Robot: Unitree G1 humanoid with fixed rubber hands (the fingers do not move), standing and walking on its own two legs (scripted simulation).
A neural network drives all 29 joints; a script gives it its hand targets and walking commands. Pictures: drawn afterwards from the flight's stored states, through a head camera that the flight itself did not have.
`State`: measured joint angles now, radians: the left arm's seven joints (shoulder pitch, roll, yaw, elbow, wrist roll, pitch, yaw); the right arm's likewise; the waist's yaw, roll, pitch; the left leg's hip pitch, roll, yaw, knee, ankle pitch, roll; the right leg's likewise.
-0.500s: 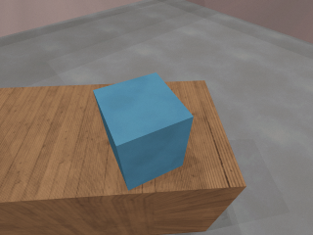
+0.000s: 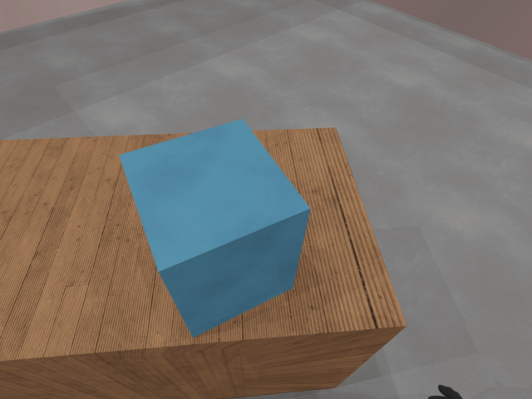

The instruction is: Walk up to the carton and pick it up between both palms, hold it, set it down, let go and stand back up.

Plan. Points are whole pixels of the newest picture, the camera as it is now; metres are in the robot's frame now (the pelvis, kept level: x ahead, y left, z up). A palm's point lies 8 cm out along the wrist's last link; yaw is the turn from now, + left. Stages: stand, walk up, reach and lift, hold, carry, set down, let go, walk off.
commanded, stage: walk up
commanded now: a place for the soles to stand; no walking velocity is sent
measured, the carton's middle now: (217, 230) +0.38 +0.08 +0.02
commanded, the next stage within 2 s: reach and lift in 1.46 s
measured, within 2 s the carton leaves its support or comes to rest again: neither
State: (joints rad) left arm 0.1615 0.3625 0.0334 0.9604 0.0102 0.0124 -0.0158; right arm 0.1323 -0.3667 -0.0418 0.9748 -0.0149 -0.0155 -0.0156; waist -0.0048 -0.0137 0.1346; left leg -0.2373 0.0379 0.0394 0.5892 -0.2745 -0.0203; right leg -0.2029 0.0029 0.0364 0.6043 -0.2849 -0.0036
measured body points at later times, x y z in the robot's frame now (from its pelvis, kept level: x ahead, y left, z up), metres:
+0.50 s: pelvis +0.00 +0.00 +0.01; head +0.03 +0.01 +0.46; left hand +0.12 +0.31 -0.11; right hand +0.10 -0.30 -0.12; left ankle +0.03 +0.14 -0.73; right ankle +0.00 -0.12 -0.73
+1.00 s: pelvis -0.01 +0.03 +0.02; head +0.01 +0.03 +0.47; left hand +0.06 +0.33 -0.12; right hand +0.11 -0.26 -0.11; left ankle +0.03 +0.14 -0.73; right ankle +0.00 -0.12 -0.73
